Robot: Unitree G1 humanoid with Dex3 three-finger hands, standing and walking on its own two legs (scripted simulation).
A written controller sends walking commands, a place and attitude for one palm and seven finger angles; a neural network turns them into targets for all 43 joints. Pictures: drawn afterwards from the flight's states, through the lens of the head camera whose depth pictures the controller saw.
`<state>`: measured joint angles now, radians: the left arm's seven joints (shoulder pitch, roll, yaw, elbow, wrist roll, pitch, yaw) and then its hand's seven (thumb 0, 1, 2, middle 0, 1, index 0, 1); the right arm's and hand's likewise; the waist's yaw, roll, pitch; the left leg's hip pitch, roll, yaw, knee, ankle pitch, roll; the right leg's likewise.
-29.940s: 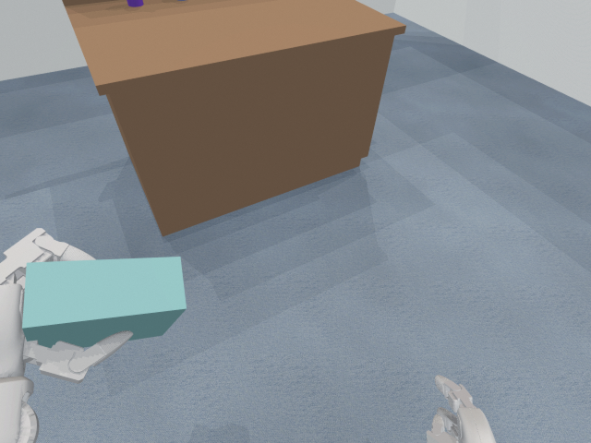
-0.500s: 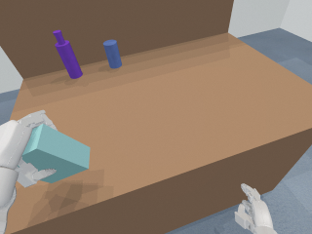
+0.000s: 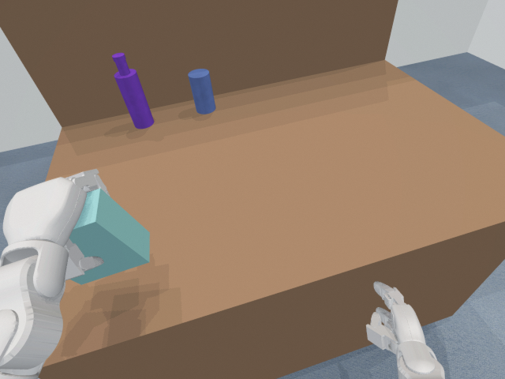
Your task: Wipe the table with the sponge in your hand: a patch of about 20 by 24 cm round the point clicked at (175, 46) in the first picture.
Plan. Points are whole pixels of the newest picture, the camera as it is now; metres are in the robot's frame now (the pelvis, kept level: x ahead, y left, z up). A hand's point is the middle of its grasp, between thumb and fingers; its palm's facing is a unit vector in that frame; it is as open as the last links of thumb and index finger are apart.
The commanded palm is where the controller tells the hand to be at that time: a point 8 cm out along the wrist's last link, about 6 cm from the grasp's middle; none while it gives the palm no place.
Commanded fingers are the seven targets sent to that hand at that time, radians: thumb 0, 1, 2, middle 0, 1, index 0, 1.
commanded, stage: turn the palm down, sponge in hand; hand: left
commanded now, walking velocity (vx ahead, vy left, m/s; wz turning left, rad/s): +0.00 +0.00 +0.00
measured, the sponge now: (99, 246) +0.24 +0.28 +0.11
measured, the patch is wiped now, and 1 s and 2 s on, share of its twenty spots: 0.00 0.00 0.00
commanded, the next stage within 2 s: move the sponge above the wiping area in 0.56 s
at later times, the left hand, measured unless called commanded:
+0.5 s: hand (82, 234) +0.23 +0.28 +0.16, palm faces +0.15 -0.08 -0.99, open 10.0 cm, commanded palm +0.19 +0.27 +0.23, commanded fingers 0.00 0.10 1.30 -1.20 -1.60 -1.20 -1.60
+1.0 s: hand (93, 240) +0.23 +0.27 +0.14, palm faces +0.09 -0.08 -0.99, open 10.0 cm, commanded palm +0.19 +0.27 +0.21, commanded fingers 0.00 0.10 1.30 -1.20 -1.60 -1.20 -1.60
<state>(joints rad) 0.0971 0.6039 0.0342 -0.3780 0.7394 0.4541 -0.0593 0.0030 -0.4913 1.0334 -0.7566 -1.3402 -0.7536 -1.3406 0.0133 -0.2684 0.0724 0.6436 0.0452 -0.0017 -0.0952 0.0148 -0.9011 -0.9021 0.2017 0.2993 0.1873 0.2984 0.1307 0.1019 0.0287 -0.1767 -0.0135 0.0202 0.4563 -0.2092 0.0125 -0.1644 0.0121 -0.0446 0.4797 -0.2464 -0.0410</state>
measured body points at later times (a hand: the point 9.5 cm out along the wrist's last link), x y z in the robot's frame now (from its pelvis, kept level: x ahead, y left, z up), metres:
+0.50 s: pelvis -0.01 -0.01 +0.00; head -0.02 -0.06 +0.45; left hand +0.22 +0.28 +0.21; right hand +0.26 -0.20 -0.07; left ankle +0.03 +0.11 -0.74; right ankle +0.01 -0.09 -0.74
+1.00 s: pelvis +0.00 -0.01 +0.00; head -0.02 -0.06 +0.45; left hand +0.22 +0.27 +0.19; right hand +0.26 -0.20 -0.07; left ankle +0.03 +0.11 -0.74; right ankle +0.01 -0.09 -0.74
